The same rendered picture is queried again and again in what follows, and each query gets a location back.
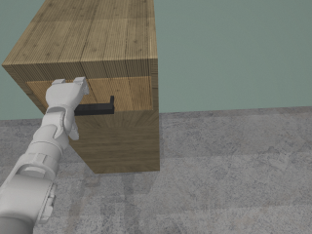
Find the left robot upper arm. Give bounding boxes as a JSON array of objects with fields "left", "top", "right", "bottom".
[{"left": 0, "top": 174, "right": 58, "bottom": 234}]

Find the left robot forearm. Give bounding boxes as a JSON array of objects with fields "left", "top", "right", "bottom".
[{"left": 0, "top": 103, "right": 75, "bottom": 200}]

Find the drawer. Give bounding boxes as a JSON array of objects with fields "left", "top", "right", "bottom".
[{"left": 25, "top": 76, "right": 152, "bottom": 111}]

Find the cabinet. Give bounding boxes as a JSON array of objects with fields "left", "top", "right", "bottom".
[{"left": 1, "top": 0, "right": 160, "bottom": 175}]

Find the left robot hand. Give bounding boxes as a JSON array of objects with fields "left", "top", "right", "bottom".
[{"left": 45, "top": 76, "right": 90, "bottom": 140}]

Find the handle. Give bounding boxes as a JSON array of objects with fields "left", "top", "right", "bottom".
[{"left": 74, "top": 96, "right": 115, "bottom": 116}]

